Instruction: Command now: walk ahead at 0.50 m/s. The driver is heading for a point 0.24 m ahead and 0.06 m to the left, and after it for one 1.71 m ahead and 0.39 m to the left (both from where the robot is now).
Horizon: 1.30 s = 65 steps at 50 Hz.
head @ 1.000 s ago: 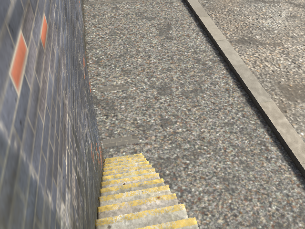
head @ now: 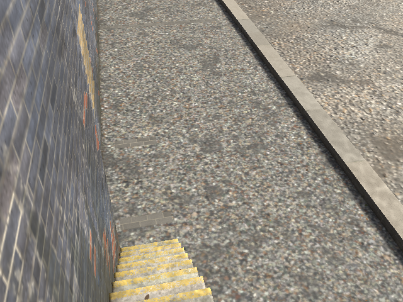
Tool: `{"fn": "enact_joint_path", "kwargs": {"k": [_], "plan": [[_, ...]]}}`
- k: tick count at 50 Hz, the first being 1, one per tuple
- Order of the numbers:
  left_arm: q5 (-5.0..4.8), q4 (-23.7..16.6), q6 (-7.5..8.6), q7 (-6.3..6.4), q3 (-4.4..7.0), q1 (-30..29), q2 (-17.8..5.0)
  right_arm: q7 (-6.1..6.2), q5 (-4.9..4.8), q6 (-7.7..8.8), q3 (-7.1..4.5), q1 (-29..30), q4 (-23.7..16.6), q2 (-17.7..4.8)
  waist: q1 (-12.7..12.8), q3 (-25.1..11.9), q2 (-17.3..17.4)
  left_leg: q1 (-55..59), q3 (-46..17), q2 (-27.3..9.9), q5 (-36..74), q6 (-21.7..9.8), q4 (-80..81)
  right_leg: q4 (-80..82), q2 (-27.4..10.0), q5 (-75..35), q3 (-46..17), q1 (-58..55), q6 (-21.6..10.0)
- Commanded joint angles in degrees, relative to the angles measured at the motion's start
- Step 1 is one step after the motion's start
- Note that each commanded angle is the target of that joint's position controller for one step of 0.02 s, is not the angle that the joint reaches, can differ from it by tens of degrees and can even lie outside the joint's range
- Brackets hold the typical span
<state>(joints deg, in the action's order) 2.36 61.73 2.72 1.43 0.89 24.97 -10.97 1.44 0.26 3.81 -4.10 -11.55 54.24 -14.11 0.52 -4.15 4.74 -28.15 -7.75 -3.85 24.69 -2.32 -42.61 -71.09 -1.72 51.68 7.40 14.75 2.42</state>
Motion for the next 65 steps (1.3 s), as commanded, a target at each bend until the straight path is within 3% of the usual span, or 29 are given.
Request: {"fn": "enact_joint_path", "kwargs": {"k": [1, 5, 9, 12, 16, 17, 18, 22, 23, 27, 28, 31, 35, 36, 39, 42, 45, 48, 50, 51, 52, 55, 58, 60, 61, 62, 63, 64, 65], "plan": [[2.11, -2.8, -0.66, 1.02, 1.62, -8.2, -9.9, 0.18, -0.53, -0.57, -2.11, -21.8, 5.7, -7.8, -9.9, 8.6, -11.1, 17.6, 1.8, -3.3, -8.6, -2.1, 4.9, 0.2, -10.4, -46.3, -14.3, 12.5, -10.2], [2.06, -5.9, -3.68, 2.13, 0.66, 2.7, -1.1, -3.2, -3.15, 1.25, 0.86, -32.6, 12.2, -8.7, -2.9, 10.1, 19.0, 37.2, -3.7, -8.9, 41.4, 1.2, -4.6, -52.2, 8.0, 5.3, -10.7, 46.4, -7.8], [2.61, -6.4, -4.62, 1.81, -0.16, -10.0, -1.1, -1.54, -1.58, 1.01, 1.56, -25.9, 11.9, -9.1, -2.6, 8.4, 6.6, 20.9, -27.4, -16.4, -14.8, -9.6, 9.1, -40.8, 3.3, -18.3, -18.8, 54.6, -7.5], [-0.3, -6.2, -5.14, 0.86, -1.13, -13.9, -1.3, 0.68, -1.41, 1.57, 6.59, -9.9, 6.0, 1.5, 5.0, 12.3, -6.1, -10.2, -9.8, -10.1, -10.3, -9.3, 4.1, -8.2, 2.2, -47.7, -14.9, 30.3, -1.6], [1.82, 0.1, -6.43, -0.09, -0.75, -10.8, -2.9, 1.62, -5.3, 2.47, 6.8, -13.3, 5.5, -2.4, 2.3, 8.4, 4.2, -3.7, -9.6, -8.8, -13.5, -5.2, -0.6, -7.1, 0.2, -60.0, -12.7, 20.9, -2.2], [3.83, -5.3, 1.0, -5.09, -1.3, -8.5, -7.4, -2.04, 12.65, 3.64, 5.3, -22.9, 6.8, -3.6, 1.3, 23.8, 8.6, -6.9, -2.8, -3.2, -19.1, -0.6, -6.9, -6.1, -2.4, -57.5, -10.4, 37.1, -1.7], [3.47, -3.0, 4.43, -6.2, -0.43, -7.1, -6.9, -2.99, 12.92, 3.74, 5.37, -23.8, 9.2, 1.0, 1.4, 14.4, 3.2, 0.6, -4.5, -2.1, -18.9, -0.9, -14.0, 0.0, -3.0, -58.0, -8.6, 34.8, -1.3], [-2.8, -0.1, 4.24, -4.46, -0.02, 12.0, -7.1, -6.9, 3.57, 3.55, 3.03, -6.3, 1.6, -3.8, 14.5, -3.0, -10.3, -23.2, -0.1, 2.2, -3.4, 4.0, -30.6, 13.5, -0.9, -40.8, -10.1, -13.6, -6.7], [-0.82, -1.7, 0.63, -0.54, -1.94, 3.0, -4.0, -0.85, -7.45, 1.43, 1.08, -4.1, -1.5, -8.3, 9.1, 0.5, -14.4, -13.0, 7.5, 3.4, -22.6, 7.3, -31.9, 34.1, -8.4, -64.7, -23.0, -2.8, -11.0], [0.06, -4.3, -0.17, -0.13, -0.33, -17.9, -4.6, 1.84, -1.01, -4.76, 4.23, -32.4, 12.4, 5.3, -12.9, 9.4, -4.3, 26.3, 5.6, 3.8, -56.7, -1.6, -3.1, 23.2, -1.7, -64.7, -13.4, 37.1, 0.5], [-2.71, -5.6, 3.04, -5.76, -1.64, -13.8, -5.1, -0.6, 11.24, -0.33, 5.49, -34.5, 13.1, 9.5, -10.3, 10.3, 12.5, 41.9, 2.7, 2.3, -23.3, 3.7, -3.4, 9.2, -3.5, -33.1, -11.5, 59.5, 0.2], [-2.33, -7.3, 7.63, -5.91, -0.66, -13.3, -5.4, -0.38, 4.69, 3.06, 2.34, -28.5, 6.5, 2.9, -6.3, 8.2, -6.4, 19.6, -0.7, -0.6, -15.5, 1.6, -14.6, 21.2, -1.7, -63.5, -4.1, 50.0, -0.1], [2.23, -0.4, 4.22, -4.99, 3.46, 10.8, -5.0, -3.1, 0.97, 3.14, 0.89, 9.4, -14.0, -5.6, 7.8, 8.4, -0.9, -30.0, 18.6, 7.0, -36.2, 6.8, -14.5, 18.5, 6.2, -67.0, 4.1, -14.3, 2.4], [-1.09, -3.6, 0.95, -2.79, -1.33, 2.5, 0.8, -1.69, -7.84, 1.56, 1.89, -7.7, -2.8, 2.6, 2.6, 4.5, -8.9, -6.1, 12.6, 3.8, -28.6, 0.5, -18.1, 46.2, 4.5, -84.6, -0.3, -9.1, -2.3], [-3.07, -2.8, -0.22, -2.09, 0.32, 17.1, -6.3, 2.1, -3.47, -2.27, 0.3, -2.0, -3.0, -6.0, 9.0, 1.2, 1.6, 7.2, 9.8, 0.0, -6.9, -4.8, -45.5, 70.1, -0.7, -84.1, -5.3, -15.0, -7.1], [-0.57, -1.8, 0.52, -0.75, 0.8, 11.2, -11.2, 1.43, -5.31, -3.49, 4.03, -14.7, -7.2, 6.6, -1.2, -6.4, -22.0, -34.8, -6.1, 4.5, -82.7, -2.3, -63.3, 31.5, -24.7, -105.0, -30.1, -41.3, -22.9], [-1.33, -9.3, 0.56, -2.0, -4.14, -2.0, -0.4, 1.35, -2.29, -4.46, 2.24, -5.2, -1.9, -3.6, -0.4, 6.5, -2.2, -12.3, 7.7, 7.8, -55.6, 0.4, -45.7, 51.3, -8.8, -45.1, -12.6, 4.6, -12.2], [-4.04, -11.4, -0.73, 0.02, -2.4, -13.5, -10.2, 0.14, -1.27, -4.73, 6.35, -11.2, -5.3, 6.0, -8.3, 8.1, -18.8, 1.9, 7.5, 4.4, -38.2, 5.2, -38.1, 56.4, -10.8, -2.2, -18.1, 31.5, -10.3], [-4.95, -9.6, -1.85, -1.26, -3.2, -13.4, -6.7, 1.14, -2.13, -4.44, 5.05, -8.1, -3.5, -0.8, -4.7, 16.9, -17.7, -1.4, 8.8, 6.9, -60.1, 4.5, -36.1, 51.3, -5.3, -14.2, -11.4, 32.6, -7.3], [4.17, -8.7, 3.31, -3.85, 0.4, 3.0, -19.2, -4.33, 1.88, 0.7, 4.25, -12.3, -15.5, -7.2, 1.8, 28.2, -14.9, -20.8, -3.7, 4.0, -97.6, -0.4, -36.6, 45.6, -8.0, -21.8, -10.5, 31.6, -4.7], [4.3, -2.3, 4.86, -3.42, 2.25, 11.4, -17.6, -5.23, 2.66, 2.08, 3.34, -12.7, -12.8, -5.1, 5.9, 19.6, -11.6, -19.7, 2.8, 4.6, -82.2, 2.2, -44.4, 46.2, -13.4, -25.3, -15.0, 18.3, -7.1], [-1.31, -3.0, 4.46, -0.11, 0.1, 17.6, -8.3, -5.0, 0.19, 2.39, 5.67, -4.3, -19.4, 3.9, 13.3, 9.9, -13.4, -35.2, 5.4, 2.1, -59.8, 5.2, -50.5, 42.9, -18.0, -26.6, -29.0, -1.5, -13.1], [-0.16, -6.7, 4.07, -0.25, 1.76, 9.8, -11.4, -4.84, 1.69, 1.86, 3.76, -7.4, -18.2, -0.5, 9.6, 9.0, -9.0, -25.8, 8.1, 1.8, -55.7, 5.8, -42.6, 38.0, -13.0, -21.5, -24.2, 9.0, -13.4], [-4.94, -13.3, -2.04, -1.74, -2.34, -12.1, -1.1, 1.29, -4.29, -1.36, 5.65, -10.8, -15.0, 1.2, -5.5, 10.1, 7.2, -3.0, 1.3, -1.6, -57.5, 6.9, -2.6, 32.3, -1.0, -19.3, -7.9, 22.9, -5.9], [0.69, -19.8, 3.05, -3.37, 2.23, -19.8, -18.6, -2.08, 3.73, 3.4, 1.62, -21.5, -14.1, -10.0, -7.1, 21.6, 2.8, -15.4, -15.8, -5.1, -83.1, -7.3, 3.0, 15.7, 2.8, -24.2, -2.4, 36.2, -3.9], [1.38, -18.1, 4.9, -3.81, 2.3, -24.0, -16.9, -2.68, 5.36, 5.04, 1.01, -23.6, -13.9, -9.6, -10.0, 19.0, 3.5, -13.0, -21.6, -5.5, -84.4, -11.5, 3.3, 9.8, 3.1, -28.3, -6.8, 37.4, -5.3], [-12.65, -13.0, 2.84, -5.46, 1.12, -12.1, -4.4, 1.52, -16.6, 3.35, 1.91, -19.0, -10.6, 1.3, -8.3, 28.7, 4.5, -2.3, -12.5, -9.6, -32.5, 2.3, -2.7, 16.4, 5.3, -36.2, -6.5, 40.9, -5.3], [-12.12, -9.8, 2.33, -5.96, 0.37, -6.9, -2.6, 2.31, -16.26, 1.91, 2.94, -16.7, -11.5, 2.5, -5.7, 23.5, 2.0, -7.0, 0.3, -1.9, -29.4, 7.8, -9.2, 24.9, 5.1, -42.7, -4.6, 27.4, -6.9], [-3.26, -7.0, 1.28, -4.26, 0.74, 1.0, -2.5, 3.1, -1.78, 2.11, 4.46, -13.3, -10.6, -1.0, 2.1, 15.5, -8.6, -13.5, -11.4, -7.5, -28.3, 1.4, -13.1, 26.5, 1.2, -64.1, -6.9, 11.2, -6.7]]}}
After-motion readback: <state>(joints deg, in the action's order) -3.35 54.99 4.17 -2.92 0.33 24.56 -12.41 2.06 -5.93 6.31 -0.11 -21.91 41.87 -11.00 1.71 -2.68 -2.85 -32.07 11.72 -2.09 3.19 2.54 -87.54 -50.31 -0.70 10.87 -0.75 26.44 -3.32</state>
